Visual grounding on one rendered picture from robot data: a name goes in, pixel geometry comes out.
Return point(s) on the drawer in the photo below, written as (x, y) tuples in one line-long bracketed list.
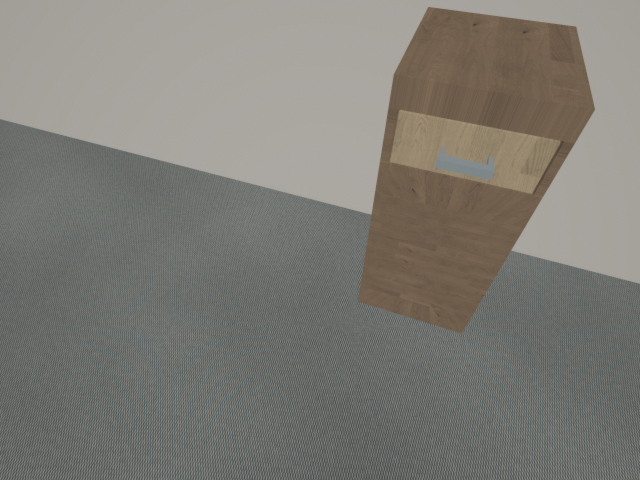
[(519, 159)]

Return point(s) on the handle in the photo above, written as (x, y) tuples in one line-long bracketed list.
[(467, 167)]

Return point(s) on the cabinet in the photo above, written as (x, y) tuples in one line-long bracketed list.
[(436, 242)]

